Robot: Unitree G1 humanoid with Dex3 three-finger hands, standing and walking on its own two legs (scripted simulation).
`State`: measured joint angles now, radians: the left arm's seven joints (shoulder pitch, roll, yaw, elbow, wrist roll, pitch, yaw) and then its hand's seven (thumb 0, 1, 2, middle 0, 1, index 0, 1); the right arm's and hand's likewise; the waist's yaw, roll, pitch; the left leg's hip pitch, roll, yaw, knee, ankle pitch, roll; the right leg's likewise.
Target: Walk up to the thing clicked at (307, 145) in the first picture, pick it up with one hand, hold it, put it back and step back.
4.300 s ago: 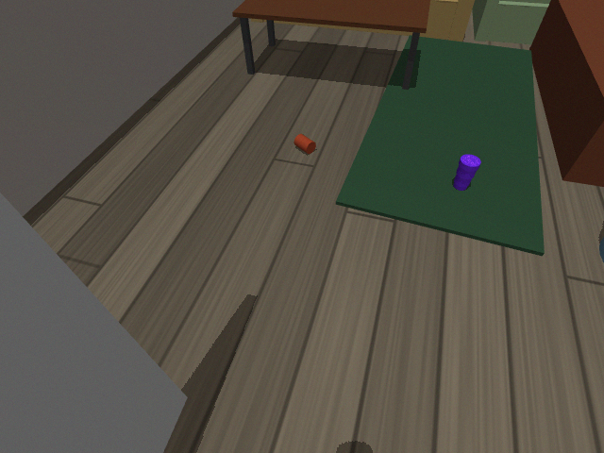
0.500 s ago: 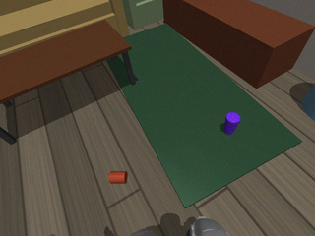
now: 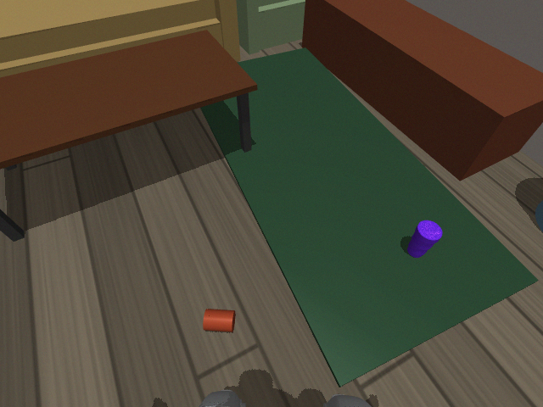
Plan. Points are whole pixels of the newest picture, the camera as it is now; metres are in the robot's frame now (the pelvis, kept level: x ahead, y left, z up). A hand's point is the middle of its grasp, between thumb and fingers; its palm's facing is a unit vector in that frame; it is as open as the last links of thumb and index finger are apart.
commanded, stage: walk up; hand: left
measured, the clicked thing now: (219, 320) +0.46 +0.22 -0.70
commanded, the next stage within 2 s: stand in 1.32 s
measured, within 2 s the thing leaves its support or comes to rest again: neither
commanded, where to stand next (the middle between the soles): +0.05 -0.03 m, yaw +0 degrees
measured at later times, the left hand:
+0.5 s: hand out of the picture +0.11 +0.24 -0.12, palm faces -0.04 -0.93 -0.36, open 7.4 cm
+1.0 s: hand out of the picture +0.10 +0.24 -0.12, palm faces -0.03 -0.95 -0.32, open 7.4 cm
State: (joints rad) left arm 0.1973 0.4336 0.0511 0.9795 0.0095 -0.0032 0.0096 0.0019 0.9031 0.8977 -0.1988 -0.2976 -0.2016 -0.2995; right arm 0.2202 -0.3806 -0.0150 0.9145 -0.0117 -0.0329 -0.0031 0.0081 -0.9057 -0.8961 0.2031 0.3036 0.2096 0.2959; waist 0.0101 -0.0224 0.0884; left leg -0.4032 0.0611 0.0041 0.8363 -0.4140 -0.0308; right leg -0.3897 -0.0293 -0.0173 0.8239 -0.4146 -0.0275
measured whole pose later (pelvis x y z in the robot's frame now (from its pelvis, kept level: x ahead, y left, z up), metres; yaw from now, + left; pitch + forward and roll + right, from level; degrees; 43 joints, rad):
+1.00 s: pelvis +0.00 -0.01 +0.03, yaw -1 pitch -1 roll +0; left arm 0.09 0.37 0.05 1.03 0.01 0.05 -0.04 0.00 0.90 0.90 -0.20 -0.30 -0.20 -0.30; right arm 0.14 -0.39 0.00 1.07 -0.01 -0.03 -0.02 0.01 -0.91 -0.90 0.20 0.30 0.21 0.30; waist 0.00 -0.02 0.07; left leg -0.25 0.07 0.03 0.53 -0.25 -0.05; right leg -0.27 -0.01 -0.01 0.57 -0.28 0.00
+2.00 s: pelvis +0.02 +0.00 +0.05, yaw -1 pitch -2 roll +0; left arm 0.08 0.35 0.01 1.15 0.01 -0.01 0.00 0.00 0.90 0.90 -0.20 -0.30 -0.20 -0.30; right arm 0.07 -0.35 -0.01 1.15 -0.01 -0.01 0.01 0.01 -0.91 -0.90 0.20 0.30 0.21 0.30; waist 0.00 0.00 0.05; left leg -0.10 0.05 0.05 0.31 -0.17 -0.04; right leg -0.11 -0.03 0.00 0.33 -0.18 0.02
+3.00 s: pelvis +0.02 +0.00 +0.05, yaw -1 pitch -2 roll +0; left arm 0.10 0.35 -0.01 1.13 0.01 -0.01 0.00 0.00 0.90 0.90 -0.20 -0.30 -0.20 -0.30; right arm 0.09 -0.35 -0.01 1.15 -0.01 -0.01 0.01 0.01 -0.91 -0.90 0.20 0.30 0.21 0.30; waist 0.00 0.00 0.04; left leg -0.11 0.05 0.03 0.31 -0.18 -0.04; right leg -0.11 -0.03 -0.01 0.32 -0.18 0.02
